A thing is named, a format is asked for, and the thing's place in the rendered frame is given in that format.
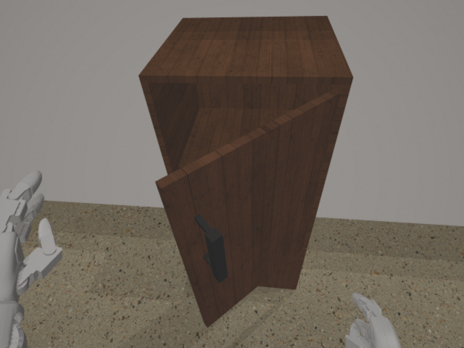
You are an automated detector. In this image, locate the cupboard door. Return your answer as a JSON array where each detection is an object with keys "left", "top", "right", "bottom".
[{"left": 155, "top": 89, "right": 341, "bottom": 327}]

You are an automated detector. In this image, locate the robot left hand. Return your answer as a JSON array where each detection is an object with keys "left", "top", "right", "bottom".
[{"left": 0, "top": 170, "right": 62, "bottom": 302}]

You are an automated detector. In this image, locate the robot right hand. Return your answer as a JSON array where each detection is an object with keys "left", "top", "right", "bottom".
[{"left": 345, "top": 293, "right": 401, "bottom": 348}]

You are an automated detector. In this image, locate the handle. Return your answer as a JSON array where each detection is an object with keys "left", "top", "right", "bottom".
[{"left": 194, "top": 214, "right": 228, "bottom": 283}]

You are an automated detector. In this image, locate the left robot forearm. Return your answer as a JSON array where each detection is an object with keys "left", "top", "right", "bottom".
[{"left": 0, "top": 301, "right": 28, "bottom": 348}]

